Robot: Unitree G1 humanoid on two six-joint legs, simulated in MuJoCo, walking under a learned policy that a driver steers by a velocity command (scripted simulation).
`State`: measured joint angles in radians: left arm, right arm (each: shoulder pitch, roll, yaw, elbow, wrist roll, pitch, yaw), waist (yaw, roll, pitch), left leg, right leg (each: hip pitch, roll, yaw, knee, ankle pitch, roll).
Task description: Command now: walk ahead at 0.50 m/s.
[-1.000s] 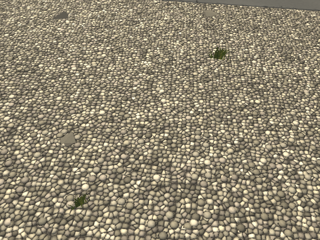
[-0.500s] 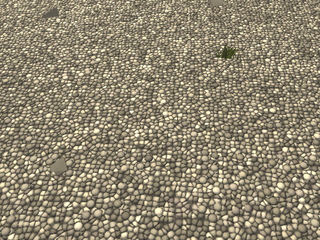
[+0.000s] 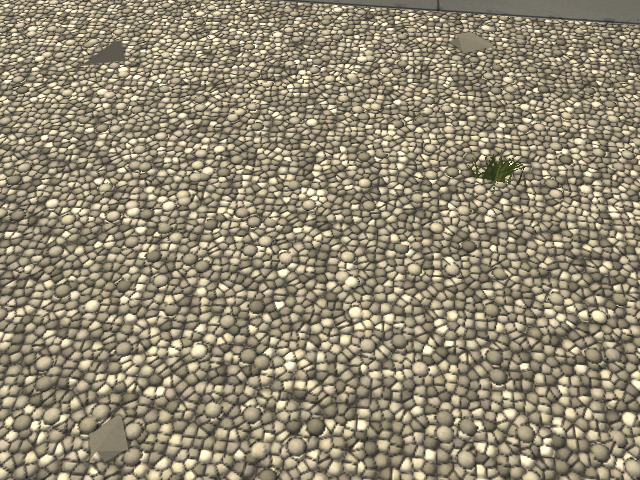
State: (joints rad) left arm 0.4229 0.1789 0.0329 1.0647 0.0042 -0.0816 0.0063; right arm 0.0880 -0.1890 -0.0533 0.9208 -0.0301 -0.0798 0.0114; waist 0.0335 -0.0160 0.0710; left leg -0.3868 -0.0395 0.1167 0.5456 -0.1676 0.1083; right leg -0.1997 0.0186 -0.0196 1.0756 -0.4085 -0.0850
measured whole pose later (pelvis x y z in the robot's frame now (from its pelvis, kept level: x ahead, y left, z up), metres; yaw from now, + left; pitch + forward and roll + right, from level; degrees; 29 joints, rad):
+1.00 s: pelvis +0.44 -0.05 +0.01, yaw -26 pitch +1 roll +0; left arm 0.34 0.28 0.08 0.85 0.02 0.01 0.02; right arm 0.08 -0.25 -0.03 0.76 -0.01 0.01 -0.03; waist 0.07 0.02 0.05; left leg -0.51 -0.01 -0.06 0.80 -0.30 -0.03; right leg -0.17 0.17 0.19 0.44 -0.26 -0.10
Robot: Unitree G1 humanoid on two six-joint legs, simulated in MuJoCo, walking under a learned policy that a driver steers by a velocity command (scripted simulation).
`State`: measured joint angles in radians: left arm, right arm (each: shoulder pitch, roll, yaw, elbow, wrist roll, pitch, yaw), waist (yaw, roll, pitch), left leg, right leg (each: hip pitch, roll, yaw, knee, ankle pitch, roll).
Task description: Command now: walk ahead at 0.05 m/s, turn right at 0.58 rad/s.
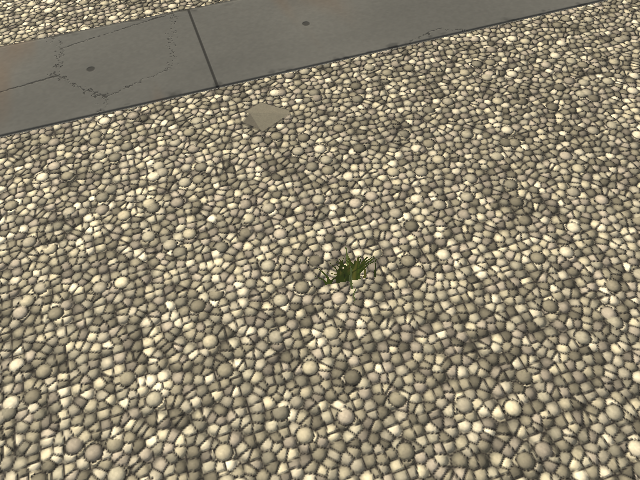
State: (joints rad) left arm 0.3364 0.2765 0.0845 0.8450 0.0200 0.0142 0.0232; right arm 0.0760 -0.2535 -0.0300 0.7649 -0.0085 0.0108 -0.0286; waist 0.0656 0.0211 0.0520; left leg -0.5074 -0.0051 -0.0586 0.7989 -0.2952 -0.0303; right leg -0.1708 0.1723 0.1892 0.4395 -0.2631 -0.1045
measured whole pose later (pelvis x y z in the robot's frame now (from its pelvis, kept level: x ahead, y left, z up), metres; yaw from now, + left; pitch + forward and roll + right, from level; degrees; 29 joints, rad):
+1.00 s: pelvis +0.29 -0.07 -0.01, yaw -15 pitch +2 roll -1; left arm 0.47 0.24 0.02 0.96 0.02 -0.08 0.00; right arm 0.05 -0.25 -0.02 0.73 -0.03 -0.02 0.05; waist 0.07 0.03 0.04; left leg -0.58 0.04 0.07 0.61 -0.09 0.06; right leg 0.16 0.07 0.00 0.16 -0.34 -0.05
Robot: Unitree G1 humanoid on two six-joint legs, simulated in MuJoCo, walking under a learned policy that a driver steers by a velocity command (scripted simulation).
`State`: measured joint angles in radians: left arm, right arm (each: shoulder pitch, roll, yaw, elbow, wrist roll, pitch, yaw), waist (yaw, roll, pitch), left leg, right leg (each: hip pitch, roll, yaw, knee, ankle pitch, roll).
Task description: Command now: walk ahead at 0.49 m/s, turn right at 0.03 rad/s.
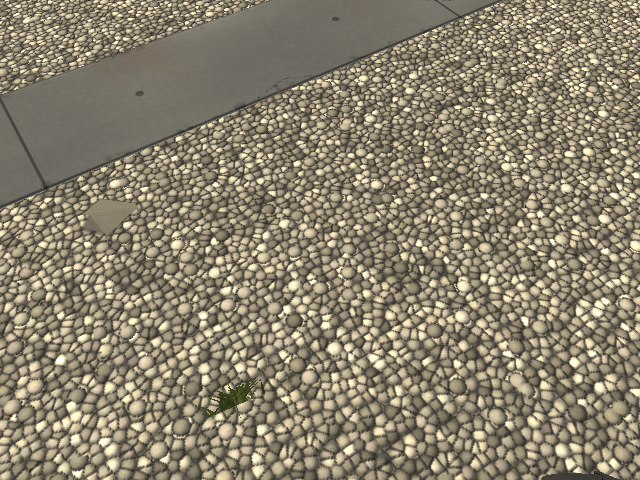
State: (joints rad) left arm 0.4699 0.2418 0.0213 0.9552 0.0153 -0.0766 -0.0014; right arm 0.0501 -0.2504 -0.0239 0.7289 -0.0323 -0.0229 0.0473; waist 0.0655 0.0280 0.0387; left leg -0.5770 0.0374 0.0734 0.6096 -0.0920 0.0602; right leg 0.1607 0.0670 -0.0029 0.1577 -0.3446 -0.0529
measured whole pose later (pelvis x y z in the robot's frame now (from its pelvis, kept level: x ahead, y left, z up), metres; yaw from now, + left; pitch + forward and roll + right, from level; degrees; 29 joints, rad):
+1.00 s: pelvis +0.52 +0.03 +0.01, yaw +24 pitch +1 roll -2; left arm 0.40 0.23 0.05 0.92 0.02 -0.09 0.01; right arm 0.08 -0.26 -0.05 0.76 -0.04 0.01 0.08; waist 0.05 0.04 0.05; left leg -0.64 0.08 0.05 0.77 -0.05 0.05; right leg 0.04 0.01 -0.26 0.24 -0.29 -0.02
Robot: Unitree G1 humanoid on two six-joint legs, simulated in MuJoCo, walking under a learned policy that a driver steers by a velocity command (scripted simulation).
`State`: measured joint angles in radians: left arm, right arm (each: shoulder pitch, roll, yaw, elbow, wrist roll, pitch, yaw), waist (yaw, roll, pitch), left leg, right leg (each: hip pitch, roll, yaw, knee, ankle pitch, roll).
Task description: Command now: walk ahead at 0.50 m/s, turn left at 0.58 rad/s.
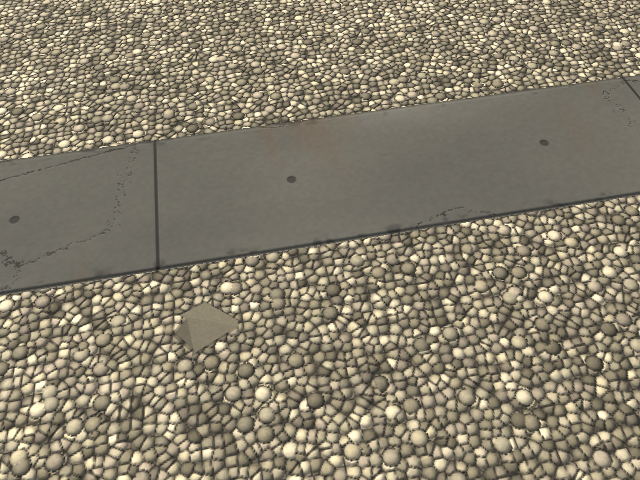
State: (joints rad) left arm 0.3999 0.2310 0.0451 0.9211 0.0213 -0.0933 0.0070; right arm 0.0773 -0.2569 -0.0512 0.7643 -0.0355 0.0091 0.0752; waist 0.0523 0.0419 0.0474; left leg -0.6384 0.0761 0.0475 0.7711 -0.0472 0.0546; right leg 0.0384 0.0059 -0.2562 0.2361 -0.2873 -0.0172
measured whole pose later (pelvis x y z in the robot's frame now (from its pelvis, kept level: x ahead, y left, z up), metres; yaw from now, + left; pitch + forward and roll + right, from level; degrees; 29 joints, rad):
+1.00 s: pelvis +0.53 +0.13 +0.01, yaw +31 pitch +1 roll -1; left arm 0.41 0.25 0.04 0.88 0.01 -0.09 -0.02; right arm 0.14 -0.28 -0.03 0.75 -0.04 -0.02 0.05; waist 0.05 0.05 0.02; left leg -0.59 0.04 -0.05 0.83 -0.16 0.03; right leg -0.08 0.03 -0.10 0.27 -0.21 -0.04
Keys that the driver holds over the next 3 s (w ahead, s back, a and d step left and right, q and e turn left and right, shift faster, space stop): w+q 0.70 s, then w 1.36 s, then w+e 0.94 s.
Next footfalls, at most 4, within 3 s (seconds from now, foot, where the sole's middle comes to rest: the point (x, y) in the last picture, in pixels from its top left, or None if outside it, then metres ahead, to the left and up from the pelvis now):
0.12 left None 0.22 0.10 -0.78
0.68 right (339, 423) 0.58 0.04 -0.78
1.16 left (201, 380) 0.67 0.35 -0.78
1.70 right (224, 253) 1.03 0.35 -0.78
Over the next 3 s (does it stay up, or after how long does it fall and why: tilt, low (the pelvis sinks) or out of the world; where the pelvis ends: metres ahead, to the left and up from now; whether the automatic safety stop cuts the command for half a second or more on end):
stays up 1.45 0.60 0.00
